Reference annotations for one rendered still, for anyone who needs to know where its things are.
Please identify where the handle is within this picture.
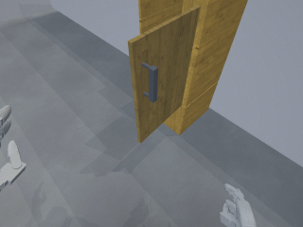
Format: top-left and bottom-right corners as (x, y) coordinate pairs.
(141, 62), (158, 103)

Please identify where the left robot hand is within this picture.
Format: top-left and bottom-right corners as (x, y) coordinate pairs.
(0, 105), (27, 192)

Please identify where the right robot hand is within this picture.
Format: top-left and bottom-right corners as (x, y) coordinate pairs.
(220, 183), (258, 227)

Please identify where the cupboard door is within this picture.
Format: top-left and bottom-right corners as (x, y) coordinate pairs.
(128, 6), (201, 144)

